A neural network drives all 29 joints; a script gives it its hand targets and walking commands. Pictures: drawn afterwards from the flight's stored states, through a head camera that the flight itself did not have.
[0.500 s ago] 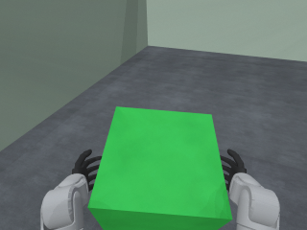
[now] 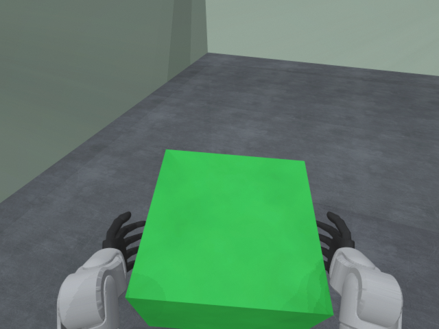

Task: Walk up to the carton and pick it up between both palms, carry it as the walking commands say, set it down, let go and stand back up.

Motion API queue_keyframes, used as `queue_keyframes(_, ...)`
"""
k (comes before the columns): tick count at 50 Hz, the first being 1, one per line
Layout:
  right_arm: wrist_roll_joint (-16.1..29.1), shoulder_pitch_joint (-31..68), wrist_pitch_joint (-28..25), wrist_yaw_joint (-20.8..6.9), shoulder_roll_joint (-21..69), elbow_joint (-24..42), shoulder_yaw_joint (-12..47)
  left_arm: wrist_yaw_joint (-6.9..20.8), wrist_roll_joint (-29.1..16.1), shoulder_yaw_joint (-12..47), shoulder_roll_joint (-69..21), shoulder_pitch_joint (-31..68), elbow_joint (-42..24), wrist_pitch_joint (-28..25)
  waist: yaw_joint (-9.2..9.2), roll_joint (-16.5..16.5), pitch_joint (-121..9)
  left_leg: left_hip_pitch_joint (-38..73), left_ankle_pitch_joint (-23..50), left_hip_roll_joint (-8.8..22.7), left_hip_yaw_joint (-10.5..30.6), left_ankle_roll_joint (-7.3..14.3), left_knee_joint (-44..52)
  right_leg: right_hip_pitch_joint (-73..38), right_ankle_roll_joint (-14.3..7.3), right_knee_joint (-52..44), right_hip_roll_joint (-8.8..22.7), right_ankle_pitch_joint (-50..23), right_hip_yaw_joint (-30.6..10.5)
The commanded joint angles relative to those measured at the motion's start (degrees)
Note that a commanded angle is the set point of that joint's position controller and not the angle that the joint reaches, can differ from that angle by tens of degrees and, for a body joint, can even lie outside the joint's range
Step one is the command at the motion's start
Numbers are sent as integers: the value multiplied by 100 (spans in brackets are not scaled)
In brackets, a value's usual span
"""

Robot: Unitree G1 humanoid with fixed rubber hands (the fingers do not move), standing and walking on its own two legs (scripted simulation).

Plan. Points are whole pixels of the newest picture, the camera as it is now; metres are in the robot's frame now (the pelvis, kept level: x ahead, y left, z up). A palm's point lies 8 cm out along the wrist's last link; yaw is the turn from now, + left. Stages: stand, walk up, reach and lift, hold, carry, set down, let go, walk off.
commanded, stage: carry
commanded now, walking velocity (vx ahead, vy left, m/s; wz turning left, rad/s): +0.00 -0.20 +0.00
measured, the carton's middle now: (228, 242) +0.31 -0.01 +0.03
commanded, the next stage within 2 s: none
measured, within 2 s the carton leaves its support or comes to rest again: neither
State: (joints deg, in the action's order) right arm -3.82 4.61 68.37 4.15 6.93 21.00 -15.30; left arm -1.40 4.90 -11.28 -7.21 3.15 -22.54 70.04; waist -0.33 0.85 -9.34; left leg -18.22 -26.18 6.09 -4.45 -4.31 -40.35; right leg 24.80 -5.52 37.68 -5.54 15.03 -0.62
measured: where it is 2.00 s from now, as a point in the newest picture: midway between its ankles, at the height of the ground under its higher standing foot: outside the picture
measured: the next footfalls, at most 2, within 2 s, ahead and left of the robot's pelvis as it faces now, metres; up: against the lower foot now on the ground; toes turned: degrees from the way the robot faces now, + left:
left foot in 0.22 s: -0.01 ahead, +0.15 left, +0.00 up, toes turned +6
left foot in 0.68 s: -0.03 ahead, +0.12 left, +0.00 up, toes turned +6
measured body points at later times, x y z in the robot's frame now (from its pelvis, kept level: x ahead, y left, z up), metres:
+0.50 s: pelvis -0.03 -0.03 +0.00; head -0.06 -0.04 +0.45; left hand +0.22 +0.14 +0.09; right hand +0.23 -0.22 +0.08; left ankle -0.07 +0.13 -0.70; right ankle +0.02 -0.08 -0.72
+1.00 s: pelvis -0.06 -0.05 +0.01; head -0.08 -0.06 +0.45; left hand +0.20 +0.12 +0.09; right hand +0.20 -0.25 +0.08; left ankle -0.11 +0.10 -0.70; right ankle +0.00 -0.10 -0.72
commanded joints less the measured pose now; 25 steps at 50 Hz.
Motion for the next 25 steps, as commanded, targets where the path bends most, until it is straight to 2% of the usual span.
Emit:
queue_keyframes(1, 2297, 3165, 32, -898, 4893, 1335, 5272, 565, -1988, 4257, -4532, 2578, -1151, -204, -5, -1271, -879, -1249, -912, -219, -65, 139, -1191, -1508, -250, -1714, 1771, -1512, -1918)
queue_keyframes(3, 2318, 3177, 21, -896, 4917, 1345, 5327, 576, -1956, 4240, -4528, 2496, -1169, -222, -2, -1271, -880, -1225, -706, -239, -86, 177, -996, -1496, -367, -1753, 1708, -1532, -1767)
queue_keyframes(5, 2338, 3183, 9, -891, 4931, 1370, 5326, 574, -1953, 4255, -4538, 2488, -1199, -230, 3, -1249, -984, -903, -468, -302, -175, 206, -524, -1444, -324, -1770, 1621, -1577, -1548)
queue_keyframes(7, 2353, 3214, 5, -889, 4899, 1397, 5302, 552, -1963, 4270, -4532, 2504, -1219, -229, 49, -1135, -1071, -346, 174, -285, -241, 257, 349, -1295, -171, -1684, 1428, -1436, -1221)
queue_keyframes(9, 2362, 3150, 17, -898, 4861, 1362, 5253, 522, -1930, 4272, -4502, 2447, -1189, -216, 98, -1003, -1224, 497, 924, -69, -219, 308, 1167, -936, 95, -1565, 1222, -1263, -908)
queue_keyframes(10, 2354, 3079, 17, -906, 4847, 1321, 5215, 517, -1926, 4294, -4491, 2444, -1191, -206, 110, -706, -1200, 872, 1051, 201, 146, 363, 1385, -595, 291, -1351, 1066, -1012, -750)
queue_keyframes(11, 2334, 3004, 12, -915, 4813, 1266, 5158, 519, -1935, 4324, -4481, 2518, -1221, -194, 130, -5, -1083, 1111, 1041, 832, 1081, 525, 1734, -64, 531, -823, 792, -617, -500)
queue_keyframes(12, 2319, 2923, 8, -911, 4800, 1210, 5085, 518, -1954, 4361, -4455, 2612, -1253, -176, 120, 756, -819, 856, 1468, 1564, 1879, 810, 1957, 314, 609, -126, 544, 149, -148)
queue_keyframes(13, 2301, 2917, 23, -925, 4811, 1143, 5030, 519, -1941, 4395, -4458, 2718, -1247, -157, 109, 1056, -563, 614, 2052, 1994, 1975, 1081, 1832, 540, 599, 569, 609, 663, -92)
queue_keyframes(14, 2266, 2940, 41, -936, 4820, 1102, 5016, 518, -1911, 4397, -4463, 2772, -1176, -150, 88, 937, -433, 343, 2388, 2106, 1909, 1132, 1771, 477, 608, 836, 753, 750, -181)
queue_keyframes(15, 2223, 2912, 54, -939, 4858, 1071, 5028, 522, -1885, 4375, -4481, 2689, -1086, -142, 51, 751, -360, 182, 2570, 1976, 1637, 1033, 1655, 293, 590, 604, 845, 693, -207)
queue_keyframes(17, 2254, 3007, 41, -915, 4941, 1180, 5088, 522, -1942, 4373, -4534, 2635, -1111, -149, -34, 696, -566, 79, 2787, 1392, 930, 610, 1129, -399, 447, -443, 698, 468, -155)
queue_keyframes(18, 2266, 2982, 27, -903, 4924, 1229, 5094, 520, -1968, 4362, -4530, 2629, -1168, -158, -14, 596, -731, 40, 2705, 1141, 737, 440, 877, -710, 387, -817, 672, 74, -239)
queue_keyframes(19, 2258, 2911, 20, -893, 4905, 1273, 5126, 527, -1980, 4341, -4488, 2641, -1194, -171, 52, -21, -886, -117, 2201, 746, 440, 270, 446, -1007, 349, -1075, 974, -1306, -625)
queue_keyframes(20, 2276, 2929, 8, -893, 4933, 1364, 5194, 537, -1984, 4337, -4451, 2672, -1234, -185, 76, -819, -994, -526, 850, 298, 112, 123, -16, -1339, 310, -1368, 1399, -2155, -1251)
queue_keyframes(21, 2290, 2989, 2, -901, 4922, 1424, 5239, 547, -1988, 4339, -4480, 2651, -1244, -197, 54, -1284, -1030, -829, -210, -26, -214, 58, -469, -1547, 186, -1675, 1696, -2101, -1666)
queue_keyframes(22, 2321, 3107, -2, -908, 4894, 1473, 5279, 554, -2014, 4345, -4517, 2700, -1313, -214, 6, -1288, -962, -1049, -824, -211, -223, 80, -948, -1621, -18, -1785, 1818, -1861, -1848)
queue_keyframes(23, 2313, 3066, 8, -914, 4899, 1464, 5309, 566, -2018, 4327, -4548, 2612, -1309, -219, -5, -1181, -915, -1156, -909, -231, -101, 133, -1184, -1645, -188, -1768, 1831, -1674, -1829)
queue_keyframes(25, 2324, 3053, 4, -921, 4911, 1457, 5360, 583, -1997, 4298, -4554, 2495, -1320, -238, -6, -1163, -878, -1224, -741, -213, -67, 193, -1138, -1624, -361, -1786, 1765, -1567, -1676)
